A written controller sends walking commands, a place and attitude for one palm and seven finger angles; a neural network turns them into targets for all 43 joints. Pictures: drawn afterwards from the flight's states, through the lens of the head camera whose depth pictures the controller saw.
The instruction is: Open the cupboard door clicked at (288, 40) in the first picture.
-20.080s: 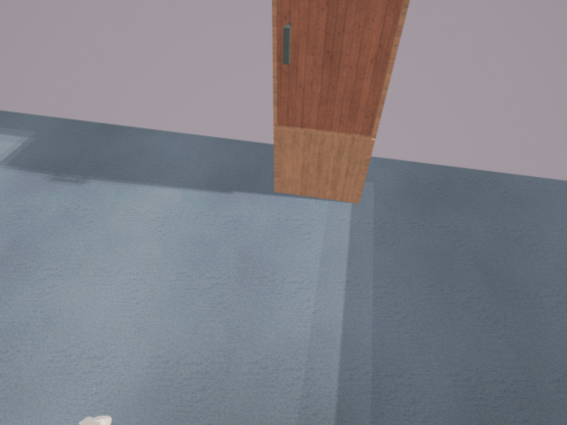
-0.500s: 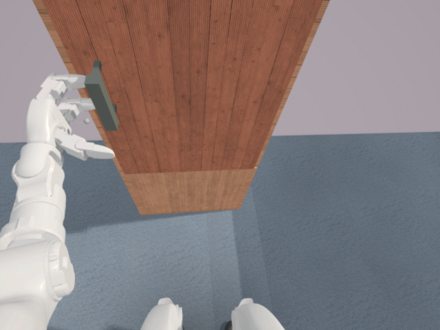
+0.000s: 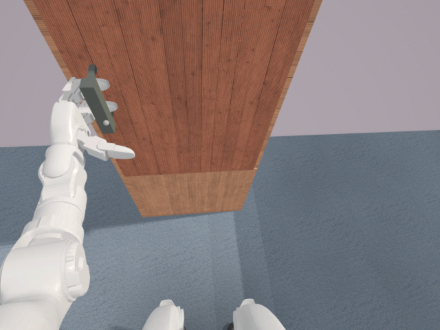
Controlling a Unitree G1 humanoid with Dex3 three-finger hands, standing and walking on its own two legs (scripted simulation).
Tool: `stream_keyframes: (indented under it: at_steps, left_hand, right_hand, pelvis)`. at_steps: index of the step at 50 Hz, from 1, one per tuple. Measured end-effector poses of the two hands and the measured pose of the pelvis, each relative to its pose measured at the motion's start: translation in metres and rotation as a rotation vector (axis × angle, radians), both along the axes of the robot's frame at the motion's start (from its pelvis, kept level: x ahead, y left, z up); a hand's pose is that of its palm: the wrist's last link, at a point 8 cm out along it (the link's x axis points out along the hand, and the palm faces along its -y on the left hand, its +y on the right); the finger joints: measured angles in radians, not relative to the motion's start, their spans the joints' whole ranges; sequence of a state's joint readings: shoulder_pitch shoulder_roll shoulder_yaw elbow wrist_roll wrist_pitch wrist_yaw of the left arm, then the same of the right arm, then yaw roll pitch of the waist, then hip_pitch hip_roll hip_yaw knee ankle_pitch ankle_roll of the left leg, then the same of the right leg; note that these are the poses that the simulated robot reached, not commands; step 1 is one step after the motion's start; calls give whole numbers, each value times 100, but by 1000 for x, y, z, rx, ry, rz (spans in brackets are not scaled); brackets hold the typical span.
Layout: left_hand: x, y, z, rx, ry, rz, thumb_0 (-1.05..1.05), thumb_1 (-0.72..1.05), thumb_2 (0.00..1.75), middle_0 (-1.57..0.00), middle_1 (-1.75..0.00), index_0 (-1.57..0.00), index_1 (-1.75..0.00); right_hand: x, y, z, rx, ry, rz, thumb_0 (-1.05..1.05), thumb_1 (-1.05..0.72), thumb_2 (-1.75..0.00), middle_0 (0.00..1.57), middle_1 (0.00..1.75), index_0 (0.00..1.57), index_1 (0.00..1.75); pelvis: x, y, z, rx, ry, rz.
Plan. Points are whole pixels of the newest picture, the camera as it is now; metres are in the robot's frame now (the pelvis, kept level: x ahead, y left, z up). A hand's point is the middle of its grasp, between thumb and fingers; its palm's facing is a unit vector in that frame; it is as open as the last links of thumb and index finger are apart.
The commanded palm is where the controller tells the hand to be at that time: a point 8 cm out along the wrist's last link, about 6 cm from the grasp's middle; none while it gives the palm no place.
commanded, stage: slide the fingers in behind the handle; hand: left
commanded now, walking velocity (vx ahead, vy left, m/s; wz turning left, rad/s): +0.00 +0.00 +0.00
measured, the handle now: (100, 100) +0.52 +0.20 +0.07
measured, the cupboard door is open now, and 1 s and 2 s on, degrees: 0 0 23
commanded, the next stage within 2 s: close the thumb around the handle in 0.46 s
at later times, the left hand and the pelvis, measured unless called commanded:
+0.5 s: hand (105, 123) +0.47 +0.19 +0.07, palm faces +0.05 -1.00 +0.00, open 14.0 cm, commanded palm +0.45 +0.23 +0.07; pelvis +0.00 +0.00 +0.00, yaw +0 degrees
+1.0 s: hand (109, 122) +0.47 +0.18 +0.07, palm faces +0.04 -1.00 -0.01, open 8.7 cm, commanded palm +0.45 +0.23 +0.07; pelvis +0.00 +0.00 +0.00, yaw +0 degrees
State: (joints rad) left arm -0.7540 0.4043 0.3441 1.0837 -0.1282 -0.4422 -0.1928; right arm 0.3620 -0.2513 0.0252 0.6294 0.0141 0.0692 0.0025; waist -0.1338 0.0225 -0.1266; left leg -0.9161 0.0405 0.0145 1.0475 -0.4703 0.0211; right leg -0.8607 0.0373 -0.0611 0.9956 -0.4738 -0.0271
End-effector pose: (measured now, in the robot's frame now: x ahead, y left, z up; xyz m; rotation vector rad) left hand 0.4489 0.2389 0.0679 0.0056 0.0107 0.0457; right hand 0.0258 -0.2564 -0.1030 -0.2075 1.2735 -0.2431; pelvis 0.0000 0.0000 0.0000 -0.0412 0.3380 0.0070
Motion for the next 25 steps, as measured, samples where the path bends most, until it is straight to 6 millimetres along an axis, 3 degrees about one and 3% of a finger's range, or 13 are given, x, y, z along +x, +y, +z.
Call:
stream_keyframes:
  at_steps: [25]
  left_hand:
    - [-1,1,-1,-6,0,2,-1,-50,30,-30,-120,-30,-120]
  right_hand:
    - [1,-7,2,-19,-10,1,0,-90,-90,21,30,20,30]
  pelvis:
    - [-2,-3,-1,1,2,1]
